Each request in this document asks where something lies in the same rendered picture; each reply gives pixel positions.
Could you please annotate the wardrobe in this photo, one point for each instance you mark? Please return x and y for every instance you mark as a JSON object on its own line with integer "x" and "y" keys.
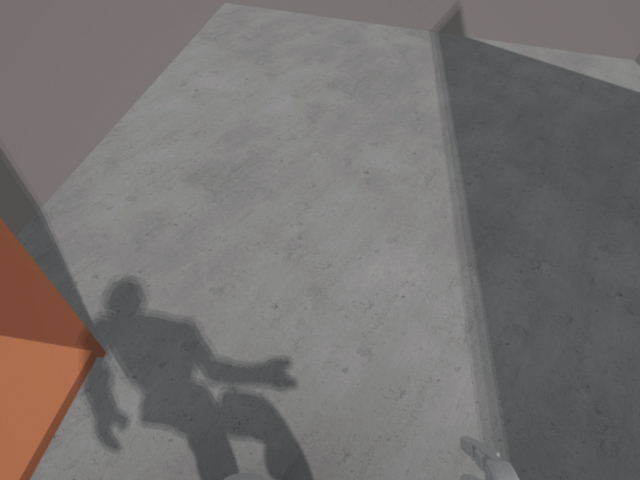
{"x": 46, "y": 353}

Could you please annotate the robot right hand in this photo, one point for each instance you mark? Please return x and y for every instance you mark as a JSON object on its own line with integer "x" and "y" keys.
{"x": 487, "y": 458}

